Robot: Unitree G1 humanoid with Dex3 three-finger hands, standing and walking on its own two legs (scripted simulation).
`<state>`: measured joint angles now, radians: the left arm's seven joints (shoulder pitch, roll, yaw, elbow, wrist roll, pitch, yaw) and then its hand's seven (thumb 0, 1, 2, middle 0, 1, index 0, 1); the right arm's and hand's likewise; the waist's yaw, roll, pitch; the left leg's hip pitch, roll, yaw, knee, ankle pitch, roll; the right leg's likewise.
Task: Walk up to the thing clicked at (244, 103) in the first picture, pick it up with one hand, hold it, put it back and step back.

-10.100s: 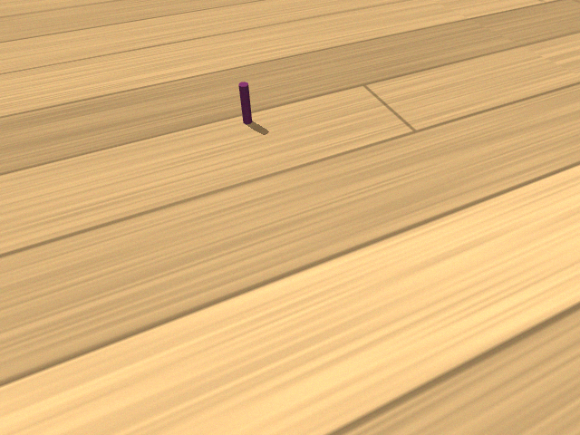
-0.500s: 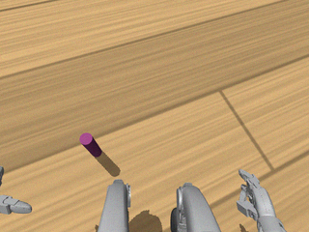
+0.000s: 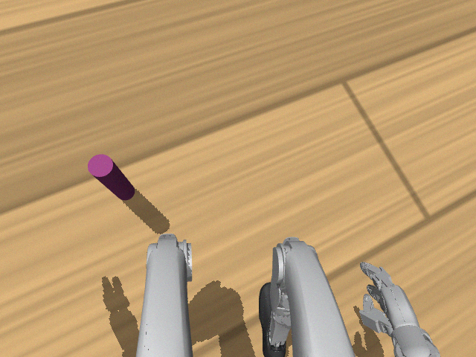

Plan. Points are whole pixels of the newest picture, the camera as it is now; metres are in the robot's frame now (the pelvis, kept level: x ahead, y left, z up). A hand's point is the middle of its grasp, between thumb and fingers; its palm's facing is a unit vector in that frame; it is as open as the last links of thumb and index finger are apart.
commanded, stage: go down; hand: left
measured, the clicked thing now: (114, 180) +0.46 +0.31 -0.37
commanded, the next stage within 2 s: approach in 1.02 s
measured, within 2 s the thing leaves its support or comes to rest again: neither
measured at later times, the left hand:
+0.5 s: hand out of the picture +0.32 +0.46 -0.05, palm faces +0.33 -0.94 -0.12, open 17.6 cm
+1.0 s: hand out of the picture +0.32 +0.47 -0.07, palm faces +0.34 -0.94 -0.10, open 17.5 cm
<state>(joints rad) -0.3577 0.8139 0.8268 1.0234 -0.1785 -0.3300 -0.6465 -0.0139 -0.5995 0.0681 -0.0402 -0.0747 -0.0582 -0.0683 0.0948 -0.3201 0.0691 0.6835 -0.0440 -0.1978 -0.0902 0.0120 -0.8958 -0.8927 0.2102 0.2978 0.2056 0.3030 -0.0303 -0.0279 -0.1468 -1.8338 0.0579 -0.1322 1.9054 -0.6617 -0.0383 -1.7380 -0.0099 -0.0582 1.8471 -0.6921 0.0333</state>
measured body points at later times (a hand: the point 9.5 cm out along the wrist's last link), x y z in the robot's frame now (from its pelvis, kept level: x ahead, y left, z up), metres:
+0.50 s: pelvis -0.01 +0.00 -0.06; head +0.19 +0.08 +0.34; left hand +0.30 +0.51 -0.04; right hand +0.16 -0.27 -0.15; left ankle +0.07 +0.14 -0.46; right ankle +0.07 -0.14 -0.46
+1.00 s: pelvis -0.02 +0.00 -0.09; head +0.19 +0.08 +0.30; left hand +0.30 +0.52 -0.06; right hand +0.15 -0.27 -0.18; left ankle +0.07 +0.14 -0.46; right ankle +0.07 -0.14 -0.46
